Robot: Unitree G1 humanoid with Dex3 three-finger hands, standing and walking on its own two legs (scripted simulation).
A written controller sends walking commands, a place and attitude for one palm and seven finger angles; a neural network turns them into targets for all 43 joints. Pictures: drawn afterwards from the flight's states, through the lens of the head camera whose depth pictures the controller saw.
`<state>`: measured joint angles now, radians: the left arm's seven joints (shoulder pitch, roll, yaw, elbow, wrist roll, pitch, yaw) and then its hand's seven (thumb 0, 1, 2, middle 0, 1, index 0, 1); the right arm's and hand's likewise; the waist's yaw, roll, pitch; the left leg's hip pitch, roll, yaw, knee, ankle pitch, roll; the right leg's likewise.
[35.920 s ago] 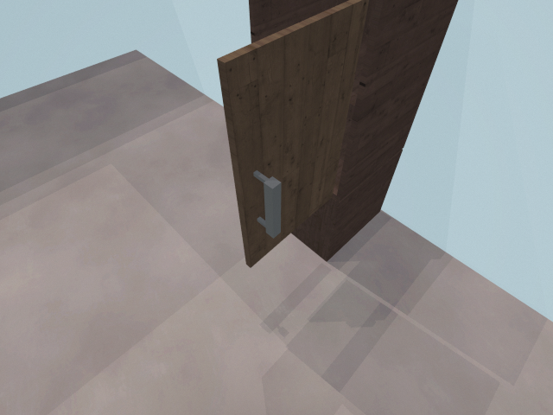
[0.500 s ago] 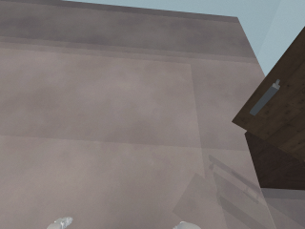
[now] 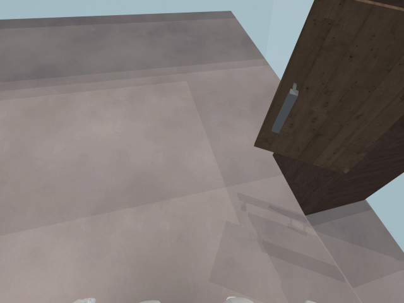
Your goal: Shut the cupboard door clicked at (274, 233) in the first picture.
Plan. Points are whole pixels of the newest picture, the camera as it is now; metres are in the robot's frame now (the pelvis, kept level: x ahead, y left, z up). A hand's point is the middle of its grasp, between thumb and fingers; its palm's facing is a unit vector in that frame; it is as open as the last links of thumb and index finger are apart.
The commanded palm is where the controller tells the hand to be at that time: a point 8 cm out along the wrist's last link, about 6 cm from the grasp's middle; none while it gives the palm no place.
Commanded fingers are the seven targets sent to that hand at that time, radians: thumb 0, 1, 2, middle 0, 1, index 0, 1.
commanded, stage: turn to face it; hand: left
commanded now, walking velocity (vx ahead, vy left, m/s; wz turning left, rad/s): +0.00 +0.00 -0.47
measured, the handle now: (284, 108) +0.71 -0.24 -0.08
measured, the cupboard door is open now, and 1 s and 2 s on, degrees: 56 56 56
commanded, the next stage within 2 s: take the last steps up to it in 0.42 s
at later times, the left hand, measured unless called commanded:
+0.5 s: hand (137, 299) +0.14 +0.14 -0.15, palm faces -0.22 -0.95 -0.24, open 7.4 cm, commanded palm none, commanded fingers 0.00 0.90 0.90 -0.20 -0.30 -0.20 -0.30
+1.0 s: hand (178, 242) +0.27 +0.06 -0.16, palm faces -0.43 -0.89 -0.17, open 7.4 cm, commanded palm none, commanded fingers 0.00 0.90 0.90 -0.20 -0.30 -0.20 -0.30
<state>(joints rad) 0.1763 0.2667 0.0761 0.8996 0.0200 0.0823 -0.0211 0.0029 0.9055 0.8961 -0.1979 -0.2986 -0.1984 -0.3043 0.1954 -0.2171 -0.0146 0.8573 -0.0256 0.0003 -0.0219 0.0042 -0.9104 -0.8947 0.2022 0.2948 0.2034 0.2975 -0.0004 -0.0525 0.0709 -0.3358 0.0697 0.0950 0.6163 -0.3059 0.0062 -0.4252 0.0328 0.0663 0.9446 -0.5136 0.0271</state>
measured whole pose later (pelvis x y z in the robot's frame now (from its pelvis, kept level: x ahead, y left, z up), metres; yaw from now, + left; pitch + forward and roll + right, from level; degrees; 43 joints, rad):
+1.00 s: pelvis +0.11 -0.08 +0.01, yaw -23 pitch +1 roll -1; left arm 0.14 0.25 0.07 0.98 0.03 0.06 -0.06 0.00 0.91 0.90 -0.19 -0.30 -0.19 -0.30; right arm 0.42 -0.19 -0.04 1.05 -0.04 -0.03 -0.02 0.00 -0.91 -0.89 0.20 0.30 0.21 0.30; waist -0.06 -0.03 0.06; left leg -0.05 0.15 0.20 0.38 -0.33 -0.07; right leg -0.51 -0.07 -0.05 0.75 -0.24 0.01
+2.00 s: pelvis +0.20 -0.24 +0.01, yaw -21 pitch +0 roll +2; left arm 0.20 0.21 0.04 0.97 0.04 0.02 0.04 0.00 0.90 0.90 -0.20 -0.30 -0.20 -0.30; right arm 0.13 -0.23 -0.05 0.96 -0.01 0.06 0.00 0.00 -0.91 -0.90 0.20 0.29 0.20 0.30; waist 0.02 -0.04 0.09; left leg -0.28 -0.01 0.02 0.69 -0.41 -0.04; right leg -0.30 -0.09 -0.03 0.51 -0.20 0.02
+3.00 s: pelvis +0.19 -0.22 +0.01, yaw -23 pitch -2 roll +1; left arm 0.14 0.35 0.00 1.02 0.02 -0.01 0.01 0.00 0.91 0.90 -0.20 -0.30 -0.20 -0.30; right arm 0.16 -0.34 -0.03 1.06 -0.01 -0.01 0.01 0.01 -0.91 -0.89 0.20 0.29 0.20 0.30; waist -0.02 -0.01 0.04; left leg -0.17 0.01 0.05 0.46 -0.26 -0.01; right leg -0.27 -0.08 0.00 0.47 -0.16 0.05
